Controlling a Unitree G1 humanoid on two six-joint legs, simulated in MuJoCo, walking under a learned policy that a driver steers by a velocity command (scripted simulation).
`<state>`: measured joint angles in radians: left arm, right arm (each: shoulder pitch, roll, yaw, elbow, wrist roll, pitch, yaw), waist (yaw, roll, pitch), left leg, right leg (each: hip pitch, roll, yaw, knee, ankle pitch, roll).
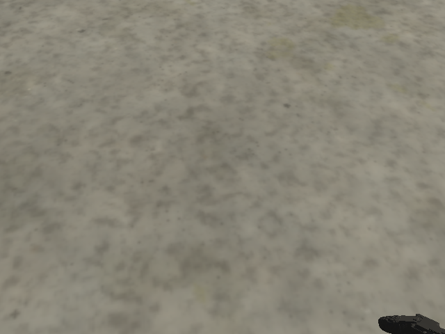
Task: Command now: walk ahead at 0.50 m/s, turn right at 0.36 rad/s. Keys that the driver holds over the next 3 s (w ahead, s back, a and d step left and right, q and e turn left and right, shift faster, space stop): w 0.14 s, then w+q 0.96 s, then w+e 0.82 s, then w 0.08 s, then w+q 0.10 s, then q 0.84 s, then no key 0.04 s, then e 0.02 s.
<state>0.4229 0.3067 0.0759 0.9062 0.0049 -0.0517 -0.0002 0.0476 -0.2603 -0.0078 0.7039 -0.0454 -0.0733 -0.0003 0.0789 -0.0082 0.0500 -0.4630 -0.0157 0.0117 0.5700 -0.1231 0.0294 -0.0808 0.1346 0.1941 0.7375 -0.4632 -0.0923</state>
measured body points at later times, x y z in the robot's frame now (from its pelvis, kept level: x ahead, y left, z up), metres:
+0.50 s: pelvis +0.25 -0.02 +0.01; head +0.28 -0.03 +0.46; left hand +0.45 +0.22 -0.07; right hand +0.22 -0.28 -0.13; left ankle +0.12 +0.10 -0.68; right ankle +0.33 -0.10 -0.72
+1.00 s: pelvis +0.48 +0.06 -0.01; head +0.52 +0.08 +0.44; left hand +0.37 +0.30 -0.15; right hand +0.76 -0.08 -0.10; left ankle +0.55 +0.15 -0.72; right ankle +0.34 -0.11 -0.68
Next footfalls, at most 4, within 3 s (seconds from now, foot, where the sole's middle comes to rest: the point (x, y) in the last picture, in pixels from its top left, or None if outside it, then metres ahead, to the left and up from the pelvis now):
0.44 right None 0.37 -0.10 -0.76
0.96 left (192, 285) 0.58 0.17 -0.76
1.54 right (205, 191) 0.93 0.16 -0.76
2.06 left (155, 134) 1.19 0.39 -0.76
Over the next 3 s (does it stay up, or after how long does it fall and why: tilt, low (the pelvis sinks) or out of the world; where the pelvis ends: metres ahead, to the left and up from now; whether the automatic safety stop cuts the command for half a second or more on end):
stays up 1.20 0.30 0.01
